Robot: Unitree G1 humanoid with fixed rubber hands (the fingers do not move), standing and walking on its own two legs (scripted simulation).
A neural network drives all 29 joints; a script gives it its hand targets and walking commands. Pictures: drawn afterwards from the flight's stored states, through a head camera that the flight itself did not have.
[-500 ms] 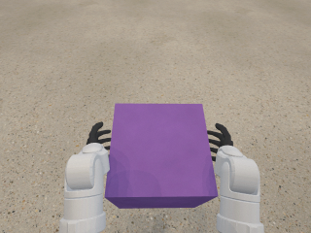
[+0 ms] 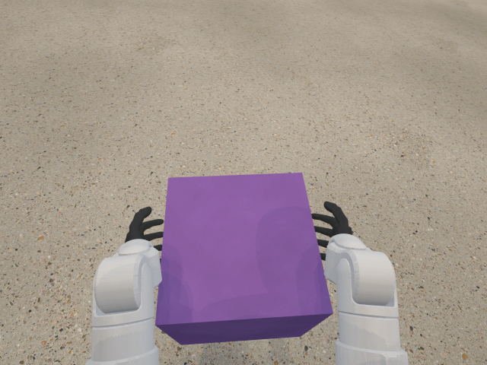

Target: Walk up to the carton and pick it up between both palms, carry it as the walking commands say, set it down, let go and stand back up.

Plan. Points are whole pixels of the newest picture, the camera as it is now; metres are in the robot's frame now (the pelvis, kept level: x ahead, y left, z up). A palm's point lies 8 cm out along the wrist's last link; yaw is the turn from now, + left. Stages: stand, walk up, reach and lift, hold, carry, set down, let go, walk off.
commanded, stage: carry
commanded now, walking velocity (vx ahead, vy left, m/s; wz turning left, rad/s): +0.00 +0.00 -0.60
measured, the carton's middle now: (238, 262) +0.32 +0.03 -0.02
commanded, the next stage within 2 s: none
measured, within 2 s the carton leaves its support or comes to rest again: neither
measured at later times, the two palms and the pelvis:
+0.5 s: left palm (266, 266) +0.27 -0.01 +0.06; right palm out of the picture +0.17 -0.29 +0.08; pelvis -0.07 -0.05 -0.01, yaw -17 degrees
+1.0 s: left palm (324, 302) +0.22 -0.09 +0.08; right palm out of the picture +0.05 -0.34 +0.08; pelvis -0.11 -0.06 -0.01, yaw -34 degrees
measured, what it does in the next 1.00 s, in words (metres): walks backwards, turning right: right foot, then left foot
